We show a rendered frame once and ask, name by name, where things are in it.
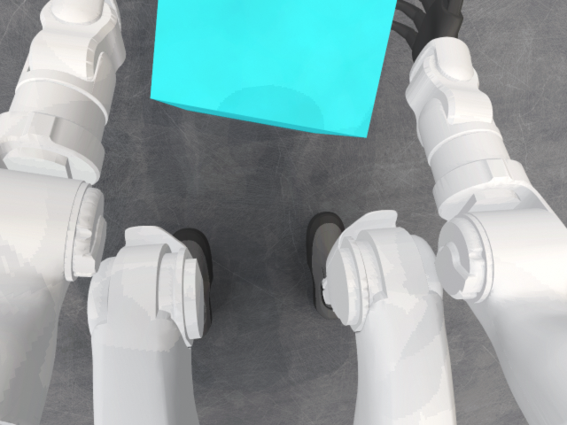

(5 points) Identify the right robot forearm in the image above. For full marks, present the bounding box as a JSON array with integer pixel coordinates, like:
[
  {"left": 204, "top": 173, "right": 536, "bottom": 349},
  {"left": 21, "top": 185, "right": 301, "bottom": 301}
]
[{"left": 406, "top": 37, "right": 567, "bottom": 230}]

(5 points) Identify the left robot forearm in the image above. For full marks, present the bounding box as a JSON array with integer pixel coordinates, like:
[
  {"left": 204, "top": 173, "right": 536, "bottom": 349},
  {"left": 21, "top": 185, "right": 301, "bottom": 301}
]
[{"left": 0, "top": 0, "right": 126, "bottom": 185}]

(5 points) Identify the right robot thigh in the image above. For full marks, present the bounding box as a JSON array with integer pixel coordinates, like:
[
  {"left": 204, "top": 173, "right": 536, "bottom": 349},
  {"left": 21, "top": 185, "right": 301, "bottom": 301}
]
[{"left": 331, "top": 227, "right": 457, "bottom": 425}]

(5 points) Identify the robot thigh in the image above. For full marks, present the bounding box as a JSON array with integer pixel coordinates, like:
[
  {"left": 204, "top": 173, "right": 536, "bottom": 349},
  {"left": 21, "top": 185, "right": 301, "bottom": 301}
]
[
  {"left": 331, "top": 227, "right": 457, "bottom": 425},
  {"left": 91, "top": 243, "right": 204, "bottom": 425}
]

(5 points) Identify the left robot thigh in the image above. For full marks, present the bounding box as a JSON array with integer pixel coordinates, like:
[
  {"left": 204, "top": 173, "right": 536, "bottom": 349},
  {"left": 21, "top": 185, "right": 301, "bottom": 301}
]
[{"left": 91, "top": 243, "right": 204, "bottom": 425}]

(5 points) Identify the robot right hand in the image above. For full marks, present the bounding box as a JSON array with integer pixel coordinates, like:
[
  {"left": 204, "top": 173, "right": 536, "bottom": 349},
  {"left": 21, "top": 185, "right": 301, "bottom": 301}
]
[{"left": 391, "top": 0, "right": 463, "bottom": 63}]

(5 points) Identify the left robot upper arm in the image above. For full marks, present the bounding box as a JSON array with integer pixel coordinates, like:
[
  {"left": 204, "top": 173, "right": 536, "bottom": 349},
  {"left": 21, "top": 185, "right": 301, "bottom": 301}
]
[{"left": 0, "top": 168, "right": 106, "bottom": 425}]

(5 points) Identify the right robot upper arm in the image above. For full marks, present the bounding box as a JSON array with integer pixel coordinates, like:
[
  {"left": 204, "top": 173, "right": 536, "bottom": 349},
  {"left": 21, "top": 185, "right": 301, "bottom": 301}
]
[{"left": 434, "top": 208, "right": 567, "bottom": 425}]

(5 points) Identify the carton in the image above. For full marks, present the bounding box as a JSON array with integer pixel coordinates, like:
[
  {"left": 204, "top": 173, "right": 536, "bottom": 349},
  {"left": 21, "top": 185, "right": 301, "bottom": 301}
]
[{"left": 151, "top": 0, "right": 397, "bottom": 138}]

